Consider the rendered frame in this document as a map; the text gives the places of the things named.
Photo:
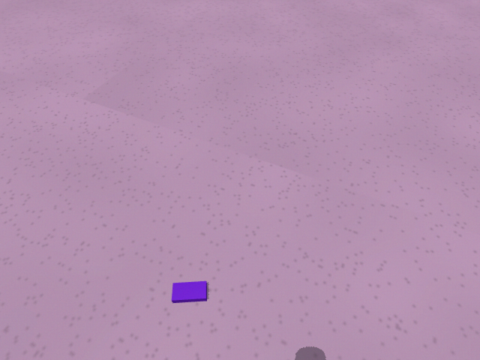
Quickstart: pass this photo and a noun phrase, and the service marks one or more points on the small box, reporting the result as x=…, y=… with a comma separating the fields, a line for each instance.
x=189, y=292

